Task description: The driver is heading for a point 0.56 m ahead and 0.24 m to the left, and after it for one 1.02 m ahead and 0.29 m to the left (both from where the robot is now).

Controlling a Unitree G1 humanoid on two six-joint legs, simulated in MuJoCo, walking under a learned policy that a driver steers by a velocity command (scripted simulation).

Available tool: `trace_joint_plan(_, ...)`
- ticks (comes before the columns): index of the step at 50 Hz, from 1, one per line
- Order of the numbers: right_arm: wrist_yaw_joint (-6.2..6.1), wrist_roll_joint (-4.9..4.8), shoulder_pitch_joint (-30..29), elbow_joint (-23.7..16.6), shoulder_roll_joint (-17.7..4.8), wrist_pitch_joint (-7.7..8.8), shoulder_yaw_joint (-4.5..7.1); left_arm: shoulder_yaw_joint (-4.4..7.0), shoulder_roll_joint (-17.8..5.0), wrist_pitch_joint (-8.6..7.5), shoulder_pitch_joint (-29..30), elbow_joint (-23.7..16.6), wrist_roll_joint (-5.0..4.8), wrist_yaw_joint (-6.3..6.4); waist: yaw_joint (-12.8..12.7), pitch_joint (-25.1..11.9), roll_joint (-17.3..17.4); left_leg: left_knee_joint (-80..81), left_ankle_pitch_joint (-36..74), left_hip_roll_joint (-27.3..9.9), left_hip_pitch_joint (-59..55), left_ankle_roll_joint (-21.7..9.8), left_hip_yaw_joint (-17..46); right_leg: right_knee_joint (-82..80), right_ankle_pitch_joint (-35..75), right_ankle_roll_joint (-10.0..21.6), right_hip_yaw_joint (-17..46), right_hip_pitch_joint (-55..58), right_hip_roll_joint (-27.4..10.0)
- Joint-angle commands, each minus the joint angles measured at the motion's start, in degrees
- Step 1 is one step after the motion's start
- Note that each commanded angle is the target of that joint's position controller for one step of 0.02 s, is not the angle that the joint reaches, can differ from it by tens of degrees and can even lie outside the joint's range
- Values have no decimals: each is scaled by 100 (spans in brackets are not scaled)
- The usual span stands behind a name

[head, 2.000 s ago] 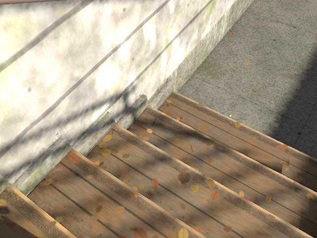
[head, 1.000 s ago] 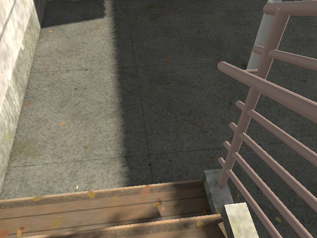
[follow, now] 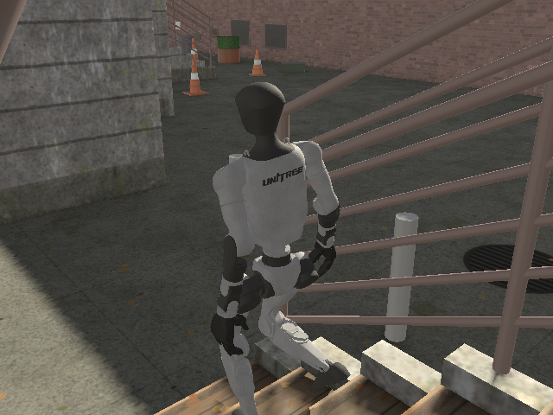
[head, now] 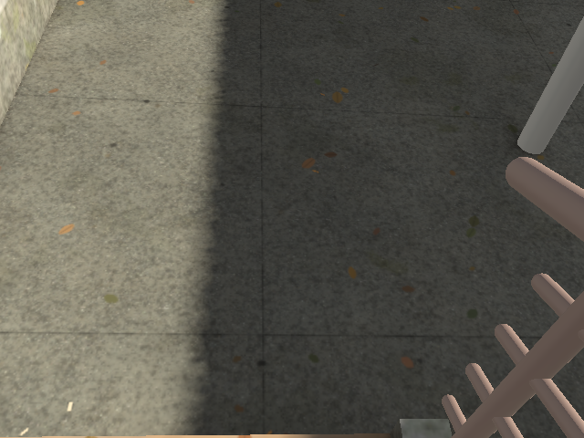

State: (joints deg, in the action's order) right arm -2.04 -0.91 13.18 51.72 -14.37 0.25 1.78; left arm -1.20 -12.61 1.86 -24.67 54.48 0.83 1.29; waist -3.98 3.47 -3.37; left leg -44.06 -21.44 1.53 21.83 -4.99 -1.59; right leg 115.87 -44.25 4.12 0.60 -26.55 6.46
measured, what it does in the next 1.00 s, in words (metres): goes down, turning left: right foot, then left foot 0.16 m lower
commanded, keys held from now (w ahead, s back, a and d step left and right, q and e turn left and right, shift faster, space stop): w+q+shift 0.72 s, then w+e+shift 0.28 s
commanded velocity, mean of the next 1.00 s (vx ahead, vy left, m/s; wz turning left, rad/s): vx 0.94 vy -0.02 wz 0.60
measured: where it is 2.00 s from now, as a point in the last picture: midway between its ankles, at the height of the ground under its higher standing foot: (134, 262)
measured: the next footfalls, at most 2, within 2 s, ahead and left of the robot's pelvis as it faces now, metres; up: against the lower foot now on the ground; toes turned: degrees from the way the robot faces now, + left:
right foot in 0.24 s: +0.20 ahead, -0.16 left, +0.00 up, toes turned +9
left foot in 0.62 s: +0.41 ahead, +0.21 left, -0.16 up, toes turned +33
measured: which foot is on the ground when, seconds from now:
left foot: down 0.00-0.24, up 0.26-0.60, down 0.62-1.00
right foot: up 0.00-0.22, down 0.24-0.62, up 0.64-1.00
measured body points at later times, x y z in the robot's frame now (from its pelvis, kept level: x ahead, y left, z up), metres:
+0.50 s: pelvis +0.25 +0.03 -0.05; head +0.27 +0.03 +0.40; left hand +0.13 +0.28 -0.18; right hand +0.55 -0.13 -0.12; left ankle +0.33 +0.21 -0.71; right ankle +0.16 -0.16 -0.71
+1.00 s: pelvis +0.62 +0.28 -0.24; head +0.63 +0.28 +0.21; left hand +0.62 +0.57 -0.34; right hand +0.76 +0.06 -0.38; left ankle +0.38 +0.19 -0.87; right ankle +0.82 +0.30 -0.95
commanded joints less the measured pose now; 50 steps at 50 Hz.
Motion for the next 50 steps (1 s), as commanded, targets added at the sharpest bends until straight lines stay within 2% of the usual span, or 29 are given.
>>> trace_joint_plan(1,-79,162,1359,141,-1458,57,268,158,-581,192,596,-856,157,82,416,43,901,1632,5706,-2599,-2118,-1797,3477,584,1088,-449,-39,-3787,-552)
trace_joint_plan(2,-50,187,974,57,-1093,174,64,119,-455,222,877,-991,250,87,74,457,242,1397,5733,-1832,-886,-1218,2658,-1030,2124,-478,130,-3265,-632)
trace_joint_plan(3,5,-50,668,66,-532,241,-119,-63,61,0,898,-1156,-58,70,-113,409,1094,1837,4382,-1002,114,-1028,1526,-3021,2308,-491,200,-2254,-810)
trace_joint_plan(4,-126,-110,-483,-349,-552,105,-46,-78,-64,-156,1058,-1571,-49,-87,-678,416,1664,2089,2533,-296,1979,-752,891,-5436,3425,-578,32,-449,-782)
trace_joint_plan(5,-32,-164,-999,-709,-923,153,77,6,-126,-136,1152,-1473,-24,-275,-590,-719,1593,2829,-507,-340,2628,-561,1256,-6055,4918,-624,281,1470,-1106)
trace_joint_plan(7,82,-114,-1180,-901,-1162,61,241,192,-454,-89,391,-888,217,-241,-710,-1129,1232,2373,1340,-486,2356,-927,1476,-4730,5039,-792,-392,2293,-844)
trace_joint_plan(10,131,65,-868,-1094,-933,186,260,307,-674,-104,388,-957,86,71,-553,-666,334,1046,2499,-584,468,-933,2193,-6616,4133,-1022,357,1435,-1254)
trace_joint_plan(11,172,87,-1145,-1143,-1125,76,299,451,-882,-88,-801,-668,210,73,-1286,-837,-31,-225,4033,-490,1415,-952,1851,-6600,1660,-1067,-781,3161,-535)
trace_joint_plan(12,164,-40,-1232,-1256,-573,81,179,505,-905,-202,-1484,-574,319,58,-1634,-503,-1012,-2505,3831,203,2135,-731,1547,-7368,1562,-984,-229,3541,-815)
trace_joint_plan(13,116,178,-1195,-1344,436,176,-97,405,-966,-392,-1591,-633,139,68,-1013,175,-1699,-4064,-285,841,3688,-629,1523,-7380,4065,-1080,1301,3332,-1928)
trace_joint_plan(14,113,266,358,-1303,601,125,-113,427,-1173,-475,-752,-827,7,-15,326,-88,-2227,-4479,-366,723,4095,-435,1277,-8473,4816,-860,3180,3014,-2803)
trace_joint_plan(15,151,485,81,-1329,142,36,-79,623,-1559,-588,-112,-1118,-141,-89,487,27,-1233,-4772,-62,201,4356,-171,1173,-9213,3001,-403,4298,2545,-3414)
trace_joint_plan(16,225,675,-429,-1463,-245,-72,18,520,-1254,-629,353,-1277,-118,-68,445,418,-103,-4350,505,-136,4111,-87,1361,-9111,2142,-243,3686,1596,-3450)
trace_joint_plan(17,365,552,-699,-1592,-262,-169,66,389,-930,-641,938,-1365,-65,-87,562,647,209,-4064,1140,-350,3511,48,1415,-8832,1855,-212,2904,486,-3205)
trace_joint_plan(20,635,295,-330,-1596,-437,-473,232,317,-740,-769,1542,-1276,-58,13,954,369,-100,-2470,4171,-289,1885,163,1188,-8103,1381,-591,339,-765,-2031)
trace_joint_plan(22,590,390,-878,-1554,-311,-324,243,474,-1026,-928,291,-834,-7,-94,478,245,132,-2491,4615,-402,2584,-112,573,-7892,1699,-454,530,494,-2490)
trace_joint_plan(24,651,160,-1595,-1567,-193,-141,168,489,-893,-1058,-52,-698,122,-176,148,614,86,-181,5430,-338,1682,92,-99,-7942,766,-392,-419,273,-2134)
trace_joint_plan(27,672,128,-1887,-1137,-336,25,221,570,-1071,-761,-125,-595,263,98,5,626,-252,928,4365,-351,435,1,-453,-7741,2214,-333,-1095,915,-2240)
trace_joint_plan(31,334,435,888,-160,-853,-14,571,733,-1195,-488,-372,-362,50,68,1106,-449,192,1926,2688,-29,-2649,-315,-116,-3102,5477,-55,-1544,924,-1972)
trace_joint_plan(32,354,333,1409,82,-1255,-97,798,674,-855,-422,366,-545,215,23,1560,-47,901,1464,2175,-203,-3569,-772,569,-738,1388,-61,-1170,-1060,-1382)
trace_joint_plan(33,407,108,1767,110,-1996,-50,819,502,-411,-478,450,-980,393,-13,1054,-249,1511,-194,5315,-442,-4294,-832,924,-68,470,-111,-743,-2729,-1213)
trace_joint_plan(34,351,-75,1743,-92,-1817,27,805,504,-651,-650,568,-1469,393,-75,1084,-1373,1140,376,4081,-820,-4802,-1138,1853,-1671,1840,-117,132,-3130,-1363)
trace_joint_plan(35,237,35,1651,-122,-1878,25,805,455,-700,-764,929,-1610,234,-78,1005,-1528,1745,1949,475,-1778,-4271,-1848,4201,-2802,1891,-297,570,-3150,-1248)
trace_joint_plan(36,205,91,1005,-258,-1271,103,641,572,-1098,-647,1502,-1411,217,-92,738,-698,402,2432,-113,-1593,-2848,-1746,3933,-3946,2275,-589,654,-2481,-1361)
trace_joint_plan(37,152,72,619,-387,-1250,175,586,607,-1017,-568,1237,-1328,225,-111,356,-549,619,2286,183,-1854,-2210,-1909,4322,-4523,2023,-701,730,-1977,-1412)
trace_joint_plan(40,289,363,670,-341,-835,455,444,645,-1159,-418,842,-780,254,-145,359,-35,124,1834,1568,-1242,-840,-1616,2969,-5626,3910,-547,426,-1304,-1609)
trace_joint_plan(43,185,150,455,4,-493,541,309,481,-640,-648,1749,-923,180,-354,399,-293,747,1280,270,-97,30,-841,1330,-7726,7149,-268,71,117,-1345)
trace_joint_plan(47,193,126,1139,233,-364,638,188,426,-354,-542,1811,-774,68,-478,672,242,620,506,1058,-450,-269,-635,873,-8001,7213,152,-223,356,-842)
trace_joint_plan(50,10,426,1720,522,-614,614,166,453,-403,-530,2393,-957,97,-322,885,1073,415,-138,2769,-570,-1474,-476,624,-8967,6066,169,-670,-469,-551)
